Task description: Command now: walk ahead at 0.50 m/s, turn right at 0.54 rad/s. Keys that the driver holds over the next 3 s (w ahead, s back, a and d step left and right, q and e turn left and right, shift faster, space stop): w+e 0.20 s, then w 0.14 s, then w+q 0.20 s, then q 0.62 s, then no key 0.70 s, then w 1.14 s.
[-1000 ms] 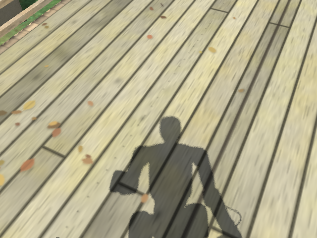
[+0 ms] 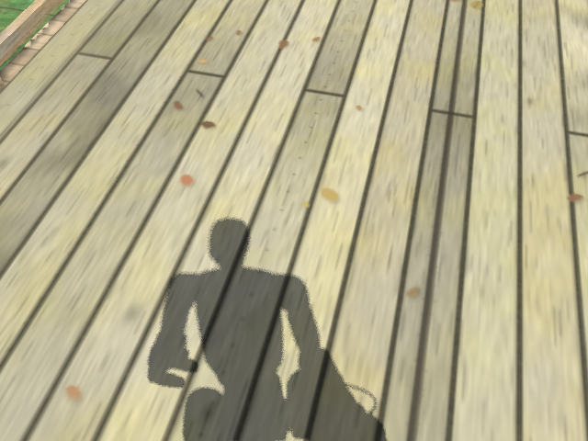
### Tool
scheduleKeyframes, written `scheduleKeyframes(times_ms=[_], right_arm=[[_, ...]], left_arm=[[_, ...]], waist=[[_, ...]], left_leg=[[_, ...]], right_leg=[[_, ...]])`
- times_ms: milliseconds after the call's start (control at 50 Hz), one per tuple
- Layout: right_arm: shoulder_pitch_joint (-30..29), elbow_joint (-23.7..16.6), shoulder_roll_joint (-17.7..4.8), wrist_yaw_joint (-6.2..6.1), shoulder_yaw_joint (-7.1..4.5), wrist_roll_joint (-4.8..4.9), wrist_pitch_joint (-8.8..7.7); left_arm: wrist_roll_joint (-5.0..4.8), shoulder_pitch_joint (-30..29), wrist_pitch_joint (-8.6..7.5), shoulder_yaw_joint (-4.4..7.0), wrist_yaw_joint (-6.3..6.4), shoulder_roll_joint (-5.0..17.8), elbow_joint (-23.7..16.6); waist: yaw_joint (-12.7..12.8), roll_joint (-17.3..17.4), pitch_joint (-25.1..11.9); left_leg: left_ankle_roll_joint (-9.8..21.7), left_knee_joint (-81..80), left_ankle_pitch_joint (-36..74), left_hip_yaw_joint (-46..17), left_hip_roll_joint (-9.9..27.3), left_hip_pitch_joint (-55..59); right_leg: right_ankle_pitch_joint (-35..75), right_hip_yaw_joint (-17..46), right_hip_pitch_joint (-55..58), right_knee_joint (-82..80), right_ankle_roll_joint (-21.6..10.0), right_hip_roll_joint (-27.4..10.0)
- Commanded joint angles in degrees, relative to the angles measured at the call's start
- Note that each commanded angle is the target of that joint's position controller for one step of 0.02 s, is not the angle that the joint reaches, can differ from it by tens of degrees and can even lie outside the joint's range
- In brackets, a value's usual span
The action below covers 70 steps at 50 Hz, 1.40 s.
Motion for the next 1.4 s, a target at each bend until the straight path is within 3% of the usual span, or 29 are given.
scheduleKeyframes(times_ms=[20, 60, 100, 120, 140, 160, 200, 240, 280, 420, 540, 580, 620, 640, 660, 680, 700, 740, 780, 860, 1040, 1140, 1200, 1240, 1260, 1280, 1300, 1340, 1400], right_arm=[[1.96, -1.48, -9.10, -0.76, -1.85, -0.18, 0.27], [1.13, -1.61, -11.01, -1.03, -2.41, -0.36, 1.16], [-0.05, -2.65, -12.15, -0.60, -2.71, -0.16, 2.24], [0.75, -5.35, -8.37, -0.12, -1.82, 0.63, 2.07], [-1.58, -9.60, -6.72, 1.01, -1.78, 0.74, 1.31], [-9.13, -11.07, -9.52, 1.27, -2.12, 0.19, 0.68], [-8.30, -10.47, -8.08, 1.28, -1.65, 0.77, -0.35], [-5.05, -9.15, -7.15, 1.38, -1.48, -1.28, 1.71], [-4.78, -9.10, -6.35, 1.92, -1.37, -1.66, 3.37], [-17.41, -12.46, -6.52, 2.77, -0.95, -0.36, 3.95], [-24.67, -14.86, -5.94, 3.51, -0.13, 0.16, 3.37], [-21.34, -14.01, -5.84, 3.33, -0.15, -0.23, 2.89], [-10.74, -10.61, -7.69, 2.50, -0.96, -0.64, 2.24], [-2.60, -8.14, -8.85, 2.15, -1.58, -1.05, 1.59], [4.38, -6.59, -11.88, 1.74, -2.57, -2.05, 1.11], [3.37, -7.38, -19.00, 1.64, -4.24, -2.18, 1.43], [3.41, -7.58, -17.49, 2.20, -4.29, 1.77, 1.87], [-6.26, -9.80, -11.43, 1.73, -2.93, 1.88, 2.94], [-7.79, -9.68, -8.45, 1.00, -1.94, 1.83, 3.75], [-7.22, -10.13, -12.70, 1.38, -3.00, 0.67, 3.63], [-4.29, -12.43, -13.86, 0.55, -4.17, 0.36, 6.56], [-4.56, -13.56, -14.47, 0.66, -4.65, -0.26, 7.27], [-7.08, -14.32, -14.30, 0.87, -4.55, -0.04, 7.58], [-9.60, -14.86, -13.21, 0.58, -4.03, 0.96, 7.86], [-7.45, -15.28, -9.99, 0.49, -3.08, 1.15, 7.71], [-3.69, -16.09, -8.47, 0.16, -2.66, 1.35, 7.55], [-4.15, -14.40, -13.41, -0.20, -3.77, -0.28, 7.88], [-5.16, -12.95, -12.97, 0.16, -3.87, -0.01, 8.32], [-5.91, -12.02, -11.48, 1.03, -3.09, 0.24, 9.08]], left_arm=[[0.24, -4.21, -0.72, 0.46, -0.15, 2.89, -4.76], [0.31, 0.84, -0.70, 1.24, 0.31, 4.22, -3.62], [0.71, 15.06, -1.61, 3.14, 1.31, 7.39, 0.65], [1.44, 20.82, -1.69, 5.15, 2.25, 13.92, 1.47], [-0.22, 17.76, -1.14, 5.99, 2.40, 18.13, 0.17], [-0.96, 17.32, -0.49, 5.56, 2.75, 16.65, 0.32], [-1.31, 11.82, -0.94, 4.17, 3.32, 11.26, 0.46], [-1.82, 8.81, -2.14, 2.91, 3.56, 7.88, 0.07], [-2.11, 10.77, -3.55, 2.62, 3.35, 8.06, 0.94], [-1.62, 18.13, -4.52, 2.01, 3.01, 8.76, 3.44], [-0.28, 21.35, -4.92, 0.96, 4.17, 8.04, 6.02], [-0.12, 19.22, -4.93, 0.62, 4.92, 8.23, 6.26], [0.06, 17.33, -4.84, 0.88, 5.78, 9.88, 6.29], [-0.42, 15.67, -4.64, 1.11, 5.94, 10.92, 5.87], [-1.41, 13.76, -4.99, 0.90, 5.90, 10.88, 4.16], [-3.00, 20.56, -5.23, -0.13, 5.30, 4.64, 2.07], [-1.59, 20.12, -4.74, 0.58, 5.27, 8.56, 2.40], [-0.87, 12.89, -4.72, 0.29, 4.88, 8.35, 0.38], [0.28, 11.78, -2.87, 0.38, 4.36, 7.86, -0.81], [0.08, 13.17, 0.12, -0.12, 4.59, 5.65, -1.85], [-0.54, 1.25, 1.83, 0.49, 5.39, 7.93, -6.74], [-1.68, 0.44, 0.73, 0.04, 5.79, 8.30, -8.18], [-2.34, 4.80, -0.02, -0.13, 5.99, 8.80, -7.68], [-1.70, 9.38, -0.73, -0.17, 6.34, 8.83, -6.57], [-0.59, 7.64, -0.97, 0.34, 6.81, 12.12, -7.21], [-0.37, 3.02, -0.48, 0.98, 6.57, 17.19, -9.52], [-0.63, 6.54, -0.04, 1.02, 6.05, 15.11, -8.37], [-1.20, 3.47, -0.13, -0.49, 5.40, 9.81, -8.41], [-0.83, 4.00, -0.41, -0.82, 5.51, 9.49, -7.80]], waist=[[1.00, 5.85, 2.78], [3.57, 7.51, -0.79], [9.85, 4.64, -8.83], [11.03, -3.65, -15.08], [7.51, -12.04, -18.01], [8.95, -1.65, -12.56], [3.83, 3.68, -3.24], [0.45, 2.82, -3.15], [-0.12, 1.88, -3.42], [4.37, -1.26, -0.02], [6.32, -1.19, 3.30], [3.98, -1.39, 2.52], [-0.31, -3.25, -2.95], [-3.99, -3.13, -6.62], [-7.37, -0.08, -11.45], [-1.49, 15.96, -18.63], [-2.18, 7.43, -26.10], [-0.01, 1.34, -10.80], [2.72, 0.33, -5.54], [4.38, 2.85, -7.62], [-0.38, 7.27, -5.61], [-0.83, 8.50, -5.74], [1.05, 9.22, -6.86], [3.86, 7.48, -6.45], [1.52, -1.37, -6.24], [-1.49, -11.79, -5.37], [1.05, -7.64, -6.94], [-0.84, -2.56, -3.60], [-0.15, -7.16, -4.47]], left_leg=[[5.31, 1.57, 44.54, -2.50, 17.44, 0.84], [4.87, 11.88, 60.37, -1.13, 17.73, 2.62], [3.22, 34.99, 53.47, -0.10, 16.58, -4.66], [0.72, 54.62, 27.45, -0.04, 12.89, -22.28], [-2.18, 71.28, -13.45, -9.25, -0.48, -42.35], [-1.42, 70.84, -8.35, -17.91, 3.35, -48.96], [-0.86, 60.49, -0.03, -18.25, 7.78, -44.81], [-1.92, 54.70, 1.35, -18.44, 9.24, -37.64], [-2.85, 51.62, 2.34, -17.21, 8.98, -36.51], [-2.09, 34.53, 17.06, -14.86, 8.67, -44.07], [1.95, 23.58, 18.43, -13.31, 4.52, -44.00], [3.80, 20.30, 15.22, -11.15, 1.06, -37.43], [5.68, 19.47, 11.88, -9.53, -3.22, -27.41], [6.90, 14.53, 16.49, -10.56, -3.55, -18.79], [9.88, 13.36, 30.91, -17.82, 3.05, -5.76], [21.67, 18.87, 68.97, -43.10, 23.16, 13.41], [25.26, 15.06, 74.38, -49.71, 23.90, 14.37], [20.62, 9.42, 57.93, -38.44, 18.28, -1.83], [16.98, 5.60, 51.65, -33.15, 13.06, -12.57], [14.95, 5.32, 51.36, -29.83, 9.59, -19.30], [10.91, 3.98, 16.43, -40.87, 8.09, -14.31], [11.41, 7.76, 24.83, -45.54, 8.37, -11.93], [9.95, 10.44, 33.05, -46.82, 7.90, -12.33], [5.56, 13.73, 25.29, -44.99, 4.41, -17.43], [2.24, 21.03, 9.04, -39.10, -0.48, -22.54], [-0.30, 28.76, -13.21, -28.02, -10.31, -32.15], [-1.00, 40.25, -17.68, -25.71, -7.75, -30.39], [-1.99, 45.64, -10.91, -26.99, -5.66, -28.83], [-3.84, 45.51, -7.20, -25.57, -6.12, -28.27]], right_leg=[[-5.08, -3.27, 1.61, -3.34, -2.68, 2.82], [-11.91, -5.20, 8.49, -3.82, -5.22, 6.88], [-12.39, -2.89, 27.07, -10.80, -8.74, 9.77], [-20.43, 16.64, 43.41, -13.26, -13.72, -3.94], [-17.02, 47.77, 52.36, -23.14, -21.24, -15.42], [-13.20, 41.48, 49.63, -25.05, -18.96, -14.01], [-0.98, 28.38, 35.56, -26.04, -14.13, -9.81], [6.83, 20.57, 28.88, -27.07, -11.46, -5.42], [12.08, 17.54, 27.26, -28.06, -11.21, -3.75], [16.85, 11.69, 33.86, -31.19, -5.41, -2.37], [22.13, 6.31, 41.85, -32.12, -4.09, -5.58], [40.10, 3.04, 42.35, -26.48, -2.59, -5.60], [56.35, 1.90, 43.18, -12.36, -0.73, -5.27], [52.37, 1.04, 40.32, -0.76, 0.05, -4.33], [33.41, -0.86, 29.88, 15.70, 1.23, -1.20], [-28.43, -1.78, 7.06, 41.13, 4.60, 11.10], [-29.44, 8.44, 4.01, 46.70, 4.34, 10.34], [-21.74, 9.00, 0.70, 41.01, 4.44, 4.55], [-20.49, 8.61, 4.03, 33.99, 5.60, 2.72], [-18.57, 6.93, 8.05, 25.53, 7.59, 3.41], [-15.62, 9.73, 0.62, 12.73, 8.85, 3.05], [-20.76, 10.36, 5.46, 4.78, 7.14, 5.95], [-21.46, 9.68, 13.58, -4.26, 5.47, 7.15], [-10.73, 9.83, 24.65, -20.67, 4.13, 5.60], [-9.42, 19.80, 28.87, -26.80, 1.61, -3.91], [8.92, 34.25, 31.48, -26.57, -4.71, -17.01], [15.91, 34.20, 27.82, -23.60, -10.54, -18.71], [14.96, 23.62, 24.35, -22.76, -7.82, -11.06], [21.76, 16.41, 27.20, -21.14, -5.27, -5.72]])
Next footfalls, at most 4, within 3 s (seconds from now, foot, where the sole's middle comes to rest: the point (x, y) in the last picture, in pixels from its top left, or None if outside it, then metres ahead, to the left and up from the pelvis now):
0.10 right None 0.21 -0.09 -0.77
0.66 left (297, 403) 0.56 0.00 -0.77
1.26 right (374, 383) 0.60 -0.18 -0.77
1.64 left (294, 433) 0.49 0.02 -0.77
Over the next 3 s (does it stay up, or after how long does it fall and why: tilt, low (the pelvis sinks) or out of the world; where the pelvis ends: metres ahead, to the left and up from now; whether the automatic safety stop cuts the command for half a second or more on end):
stays up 0.96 0.04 0.01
